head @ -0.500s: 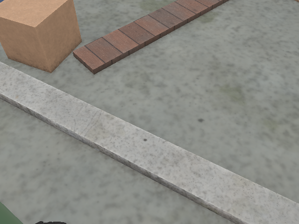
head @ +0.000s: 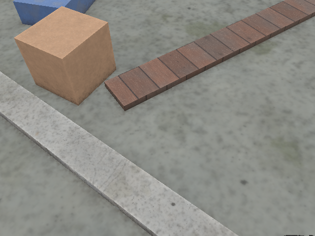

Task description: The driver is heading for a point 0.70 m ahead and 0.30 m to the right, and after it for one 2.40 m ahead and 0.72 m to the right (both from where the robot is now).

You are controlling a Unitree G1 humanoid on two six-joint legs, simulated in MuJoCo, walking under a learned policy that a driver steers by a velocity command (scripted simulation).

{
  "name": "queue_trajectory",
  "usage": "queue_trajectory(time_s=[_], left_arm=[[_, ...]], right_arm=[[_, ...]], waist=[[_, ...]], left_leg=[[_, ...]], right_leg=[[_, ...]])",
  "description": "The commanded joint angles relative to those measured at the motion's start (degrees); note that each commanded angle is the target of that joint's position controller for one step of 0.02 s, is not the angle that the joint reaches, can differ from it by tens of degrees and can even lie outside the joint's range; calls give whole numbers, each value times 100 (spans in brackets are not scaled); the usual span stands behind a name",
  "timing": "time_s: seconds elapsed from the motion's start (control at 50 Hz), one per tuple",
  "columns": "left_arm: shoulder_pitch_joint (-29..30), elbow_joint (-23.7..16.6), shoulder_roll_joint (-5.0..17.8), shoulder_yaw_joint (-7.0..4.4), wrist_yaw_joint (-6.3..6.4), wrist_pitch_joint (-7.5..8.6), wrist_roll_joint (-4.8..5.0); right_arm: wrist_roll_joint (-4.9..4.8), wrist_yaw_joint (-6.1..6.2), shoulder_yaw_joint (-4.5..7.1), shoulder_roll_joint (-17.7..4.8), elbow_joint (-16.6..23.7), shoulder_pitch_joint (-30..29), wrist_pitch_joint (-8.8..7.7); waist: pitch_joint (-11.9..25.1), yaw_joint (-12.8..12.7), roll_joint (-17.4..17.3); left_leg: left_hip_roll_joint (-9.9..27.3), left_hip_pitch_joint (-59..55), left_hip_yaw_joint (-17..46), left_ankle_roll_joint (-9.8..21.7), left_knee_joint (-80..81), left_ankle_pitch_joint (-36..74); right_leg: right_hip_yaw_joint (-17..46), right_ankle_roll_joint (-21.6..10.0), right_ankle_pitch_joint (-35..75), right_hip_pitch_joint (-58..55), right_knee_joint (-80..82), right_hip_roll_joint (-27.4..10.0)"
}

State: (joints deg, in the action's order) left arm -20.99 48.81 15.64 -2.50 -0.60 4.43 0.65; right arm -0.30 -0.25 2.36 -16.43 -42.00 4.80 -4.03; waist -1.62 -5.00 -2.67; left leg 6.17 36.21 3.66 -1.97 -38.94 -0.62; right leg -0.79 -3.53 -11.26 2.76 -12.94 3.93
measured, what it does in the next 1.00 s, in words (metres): climbs, turning right: left foot, then right foot 0.07 m higher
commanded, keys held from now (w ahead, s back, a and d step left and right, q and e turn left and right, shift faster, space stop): w+e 1.00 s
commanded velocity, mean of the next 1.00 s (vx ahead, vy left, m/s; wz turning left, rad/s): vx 0.50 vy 0.00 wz -0.52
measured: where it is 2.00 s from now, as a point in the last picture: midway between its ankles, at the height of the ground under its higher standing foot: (226, 184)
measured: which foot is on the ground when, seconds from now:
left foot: up 0.00-0.14, down 0.16-0.64, up 0.66-1.00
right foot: down 0.00-0.16, up 0.18-0.62, down 0.64-1.00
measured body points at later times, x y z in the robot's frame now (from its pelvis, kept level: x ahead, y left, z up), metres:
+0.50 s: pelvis +0.26 +0.03 -0.01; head +0.27 +0.02 +0.44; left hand +0.48 +0.24 -0.10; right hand +0.19 -0.24 -0.14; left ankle +0.22 +0.15 -0.75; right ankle +0.31 -0.14 -0.62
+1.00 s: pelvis +0.49 -0.11 +0.06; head +0.50 -0.13 +0.51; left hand +0.68 +0.11 -0.04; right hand +0.57 -0.44 -0.01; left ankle +0.73 -0.05 -0.64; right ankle +0.40 -0.16 -0.68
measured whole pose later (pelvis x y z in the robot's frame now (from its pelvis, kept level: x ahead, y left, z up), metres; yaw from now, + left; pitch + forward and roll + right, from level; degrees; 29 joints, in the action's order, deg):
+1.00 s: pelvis +0.49 -0.11 +0.06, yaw -34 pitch +2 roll +0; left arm -22.7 40.1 15.9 -4.2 0.6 3.6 1.8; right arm 0.5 -2.1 2.4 -16.9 -39.7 -0.9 -5.9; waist -0.3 -4.0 -2.2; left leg 3.0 36.6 5.8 -0.3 -37.2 3.3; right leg 5.8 -4.3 -15.4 9.3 -22.9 5.2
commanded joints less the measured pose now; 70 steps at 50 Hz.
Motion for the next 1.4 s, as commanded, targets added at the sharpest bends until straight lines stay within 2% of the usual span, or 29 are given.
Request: queue_trajectory(time_s=[0.02,0.14,0.16,0.18,0.2,0.22,0.26,0.38,0.48,0.56,0.64,0.66,0.68,0.7,0.72,0.74,0.76,0.86,0.9,0.94,1.02,1.12,1.18,1.2,1.22,1.24,1.3,1.36,1.4], left_arm=[[-88,-205,1047,-262,69,5,66],[-69,-200,918,-271,161,-227,34],[83,-457,595,-153,179,-218,-52],[-712,-627,22,2,180,-139,18],[-683,-573,440,-75,191,-110,153],[-194,-695,820,-200,194,-120,225],[233,-847,767,-245,190,-183,127],[170,-964,375,-237,185,-529,67],[1227,-1656,88,-39,64,-474,64],[1742,-1946,48,6,-145,-383,4],[-67,-1569,700,-369,-206,-349,113],[-993,-1337,1297,-645,-143,-390,155],[-605,-1413,2134,-803,-43,-379,153],[-443,-1668,1532,-589,-47,-223,-20],[-214,-1661,1039,-412,-55,-118,-102],[-65,-1623,825,-347,-87,-41,-34],[196,-1597,686,-327,-109,-10,-16],[468,-1522,754,-355,2,-45,107],[222,-1445,890,-413,50,-1,43],[-196,-1234,934,-434,141,54,109],[-216,-1036,986,-488,191,-75,117],[-174,-1013,819,-512,324,-218,169],[-308,-1010,526,-435,328,-363,128],[-445,-1070,158,-274,283,-361,-13],[-1509,-995,-1,-164,261,-322,78],[-1985,-937,415,-147,231,-269,183],[-16,-1170,884,-259,414,-438,13],[241,-1274,555,-228,455,-352,-246],[455,-1318,275,-149,479,-293,-172]], right_arm=[[-47,-74,61,-340,457,-657,-152],[-49,-37,352,-873,197,449,-256],[46,-19,437,-1171,86,1378,-271],[60,-37,539,-1584,-67,1768,-187],[47,-94,426,-1100,-101,1963,-168],[51,-102,323,-758,-85,1645,-168],[67,-122,207,-402,-60,890,-156],[126,36,207,-384,-310,755,-218],[127,128,239,-663,-445,943,64],[86,144,363,-1103,-559,1432,59],[-76,161,371,-1225,-396,854,61],[-44,154,289,-978,-323,998,-29],[35,2,40,-121,156,1447,-170],[-101,-124,172,-749,130,786,-401],[-296,-168,259,-888,246,413,-447],[-196,-130,202,-699,273,357,-447],[-23,-103,198,-620,251,453,-416],[74,-71,86,-305,367,95,-117],[181,-131,59,-252,366,-155,-157],[99,-170,134,-526,462,-632,-240],[30,-290,55,-327,710,-1258,-316],[15,-342,128,-491,677,-1150,-363],[181,-267,212,-465,254,9,-507],[209,-291,224,-660,76,876,-491],[224,-303,302,-933,-120,1494,-422],[11,-369,435,-1238,-360,1637,-309],[161,-278,8,-283,157,-72,-128],[146,-185,52,-422,-83,160,-184],[-15,-69,202,-742,-258,493,-78]], waist=[[-183,26,605],[488,777,818],[1367,1244,440],[2112,921,-1243],[2115,1095,-1106],[1269,1102,-638],[381,795,-340],[-113,412,-350],[-526,555,-48],[-190,814,-114],[857,-410,-461],[1235,-785,97],[1758,66,2345],[2111,-225,1553],[1109,-127,1090],[665,112,405],[469,344,290],[67,627,168],[338,486,289],[264,273,409],[100,63,699],[-44,17,754],[739,370,511],[1468,658,-98],[2298,411,-1111],[2817,369,-1321],[1053,328,125],[739,254,-416],[835,359,-518]], left_leg=[[-272,-392,-146,-32,649,422],[-439,-2547,-132,311,1520,-222],[416,-4099,624,693,1167,-29],[1762,-6014,2827,1521,1412,-563],[1792,-5845,3654,1626,1874,-1630],[1602,-5171,2853,1413,1999,-1945],[1148,-3692,1681,1232,2425,-1446],[1119,-2777,358,1325,3048,-769],[1036,-2924,-654,1186,3031,-299],[1289,-3390,-1083,1281,2919,1313],[935,-3293,-1781,916,329,5541],[570,-2079,-1725,619,-1354,3496],[-722,183,-1100,180,-3683,-2505],[-737,493,374,432,-4288,-2503],[-613,983,256,586,-4353,-2169],[-373,795,270,658,-3879,-1923],[-204,512,263,644,-3620,-1824],[-274,-337,-234,293,-1308,-1547],[-324,-405,-158,163,-1024,-496],[-282,389,182,149,-355,371],[-619,-781,85,136,1012,1332],[-459,-715,429,216,1730,834],[-269,-2724,158,285,2201,2424],[558,-4618,620,446,1007,4804],[1717,-6319,2155,1234,211,6353],[2127,-6356,3263,1884,640,3973],[1352,-3296,2434,1769,1689,1839],[547,-2425,1416,1551,1775,3779],[241,-2770,1086,1416,1744,3732]], right_leg=[[969,-806,1313,303,308,-1460],[1225,-397,1804,223,-1279,-1277],[986,-167,1019,1091,-2918,-859],[336,260,-1881,3234,-4900,-69],[852,328,-2339,3889,-5887,-299],[878,326,-1953,4265,-6299,-519],[698,354,-1120,4007,-5992,-889],[616,476,-584,4195,-6802,-1096],[385,536,-469,5177,-6017,-1199],[-494,239,-523,4251,-5148,-1014],[-947,-517,-402,1344,-3650,7],[-132,-875,-81,-402,-2861,-100],[4034,-2145,-2109,-1478,-1154,-1783],[5341,-2024,-2414,-1281,-205,-2024],[4599,-1792,-1742,-597,-256,-2129],[3898,-1600,-864,122,-471,-1916],[3288,-1461,-231,645,-609,-1704],[1604,-1259,816,1599,-9,-1005],[1578,-1280,1340,1224,-170,-1090],[1848,-1209,816,460,-243,-1221],[1734,-867,-250,1315,-540,-995],[2427,-613,-406,523,-1804,-941],[1801,-51,-220,894,-4053,-214],[1342,184,-2761,2371,-5717,99],[1444,509,-3767,3824,-7453,303],[1568,604,-3105,4207,-7967,-98],[1089,691,-1828,3624,-7131,-658],[788,748,-1077,2776,-5544,-776],[631,901,-847,2611,-3931,-607]])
